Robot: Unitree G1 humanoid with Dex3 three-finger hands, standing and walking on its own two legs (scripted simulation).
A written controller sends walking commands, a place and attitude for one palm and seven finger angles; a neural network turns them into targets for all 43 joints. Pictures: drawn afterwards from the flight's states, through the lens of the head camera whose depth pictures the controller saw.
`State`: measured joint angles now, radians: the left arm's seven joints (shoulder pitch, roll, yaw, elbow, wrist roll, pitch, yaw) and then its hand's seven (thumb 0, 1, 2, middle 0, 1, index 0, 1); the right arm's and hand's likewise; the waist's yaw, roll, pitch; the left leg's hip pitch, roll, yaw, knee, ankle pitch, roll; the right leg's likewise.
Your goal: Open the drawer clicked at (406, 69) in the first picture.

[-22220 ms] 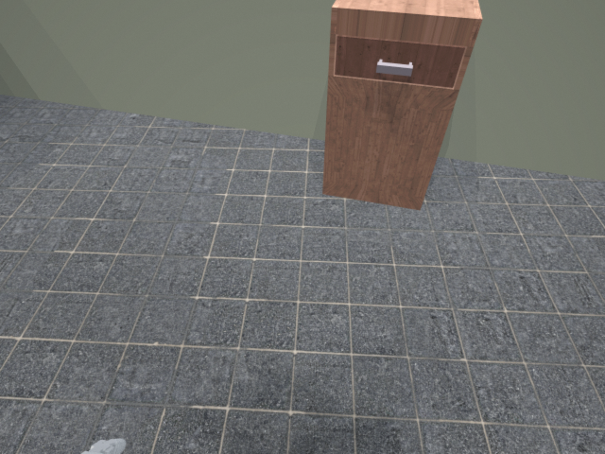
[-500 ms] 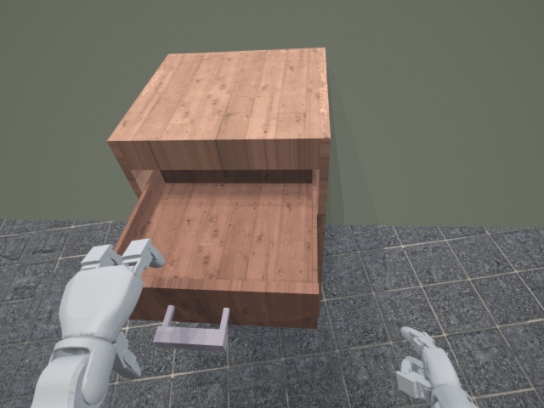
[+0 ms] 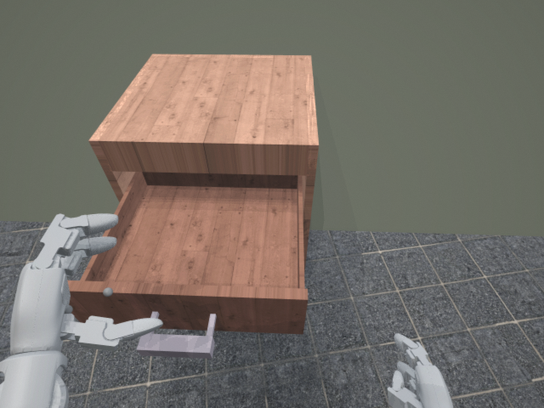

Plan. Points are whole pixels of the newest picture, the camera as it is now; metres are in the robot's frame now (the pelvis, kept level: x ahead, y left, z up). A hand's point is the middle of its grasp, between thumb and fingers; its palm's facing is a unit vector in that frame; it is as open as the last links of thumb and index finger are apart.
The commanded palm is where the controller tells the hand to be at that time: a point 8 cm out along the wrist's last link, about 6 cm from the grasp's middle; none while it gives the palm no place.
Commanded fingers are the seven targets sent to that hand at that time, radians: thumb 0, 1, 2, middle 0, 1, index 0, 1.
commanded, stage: draw the hand back to the body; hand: left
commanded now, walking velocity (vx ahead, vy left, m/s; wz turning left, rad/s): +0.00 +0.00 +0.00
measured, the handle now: (180, 332) +0.25 +0.20 -0.09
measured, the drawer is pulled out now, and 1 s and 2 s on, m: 0.30 0.30 0.30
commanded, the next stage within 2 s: step back with the hand held close in 0.68 s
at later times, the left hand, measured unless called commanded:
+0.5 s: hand (65, 292) +0.18 +0.25 +0.16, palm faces +0.41 -0.81 -0.41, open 8.5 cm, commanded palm +0.13 +0.29 +0.17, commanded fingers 0.00 0.90 0.90 -0.20 -0.30 -0.20 -0.30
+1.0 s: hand (69, 299) +0.18 +0.25 +0.16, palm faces +0.34 -0.81 -0.48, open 7.4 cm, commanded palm +0.11 +0.29 +0.17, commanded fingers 0.00 0.90 0.90 -0.20 -0.30 -0.20 -0.30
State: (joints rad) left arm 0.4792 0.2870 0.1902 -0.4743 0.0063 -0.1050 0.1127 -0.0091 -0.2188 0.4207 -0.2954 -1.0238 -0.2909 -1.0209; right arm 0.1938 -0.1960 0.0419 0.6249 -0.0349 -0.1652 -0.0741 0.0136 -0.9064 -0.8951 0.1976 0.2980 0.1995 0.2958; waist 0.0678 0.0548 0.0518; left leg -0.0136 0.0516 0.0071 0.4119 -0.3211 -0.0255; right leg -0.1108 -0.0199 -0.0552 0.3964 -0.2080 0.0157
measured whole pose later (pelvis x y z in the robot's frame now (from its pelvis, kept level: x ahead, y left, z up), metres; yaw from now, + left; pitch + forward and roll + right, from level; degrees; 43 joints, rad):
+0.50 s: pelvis +0.00 +0.01 +0.00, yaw +0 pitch -4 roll -1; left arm 0.50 0.31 0.30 -0.47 -0.02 -0.13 0.11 0.00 0.63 0.79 -0.23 -0.47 -0.23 -0.47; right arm 0.17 -0.20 0.01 0.64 -0.03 -0.18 -0.08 0.02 -0.91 -0.90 0.20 0.30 0.20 0.30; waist 0.08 0.06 0.05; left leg -0.02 0.04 0.02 0.41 -0.31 -0.01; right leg -0.11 -0.03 -0.05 0.38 -0.19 0.03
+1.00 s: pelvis -0.02 +0.01 +0.00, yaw +0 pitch +1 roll -1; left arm 0.58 0.34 0.35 -0.55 -0.02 -0.20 0.11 0.01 0.89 0.90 -0.21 -0.30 -0.21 -0.30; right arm 0.16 -0.22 0.00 0.56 -0.02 -0.10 -0.08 0.01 -0.91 -0.89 0.20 0.30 0.20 0.30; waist 0.01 0.04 0.04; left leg -0.18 0.02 0.00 0.48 -0.31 0.00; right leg -0.26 -0.05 -0.05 0.42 -0.17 0.04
